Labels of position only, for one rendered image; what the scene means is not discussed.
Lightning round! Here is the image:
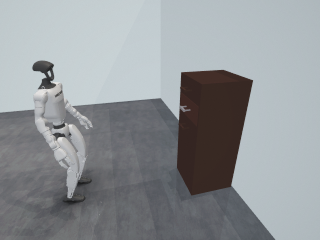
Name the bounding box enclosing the robot head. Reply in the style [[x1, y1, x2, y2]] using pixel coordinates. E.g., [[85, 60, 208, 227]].
[[32, 60, 56, 90]]

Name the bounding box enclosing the robot right forearm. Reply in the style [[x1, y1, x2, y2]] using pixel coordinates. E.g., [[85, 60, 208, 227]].
[[36, 119, 61, 151]]

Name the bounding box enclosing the humanoid robot torso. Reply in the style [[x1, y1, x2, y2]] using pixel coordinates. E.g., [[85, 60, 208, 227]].
[[37, 81, 70, 138]]

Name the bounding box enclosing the robot left hand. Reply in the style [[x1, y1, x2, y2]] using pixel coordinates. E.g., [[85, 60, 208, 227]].
[[78, 115, 93, 130]]

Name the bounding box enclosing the robot left forearm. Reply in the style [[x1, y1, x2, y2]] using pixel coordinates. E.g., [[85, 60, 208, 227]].
[[65, 101, 82, 119]]

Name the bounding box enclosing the robot right hand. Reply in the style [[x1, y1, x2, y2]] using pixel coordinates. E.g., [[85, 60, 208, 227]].
[[54, 147, 75, 169]]

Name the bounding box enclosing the right robot upper arm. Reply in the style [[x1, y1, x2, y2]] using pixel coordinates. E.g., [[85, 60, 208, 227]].
[[33, 90, 49, 126]]

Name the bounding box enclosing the left robot upper arm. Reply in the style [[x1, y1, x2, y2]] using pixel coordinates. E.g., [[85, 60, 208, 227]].
[[53, 82, 68, 106]]

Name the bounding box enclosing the drawer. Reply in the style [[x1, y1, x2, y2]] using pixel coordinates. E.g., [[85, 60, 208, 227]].
[[180, 93, 199, 126]]

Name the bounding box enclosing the cabinet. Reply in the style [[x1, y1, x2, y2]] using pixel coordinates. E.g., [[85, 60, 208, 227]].
[[177, 70, 253, 196]]

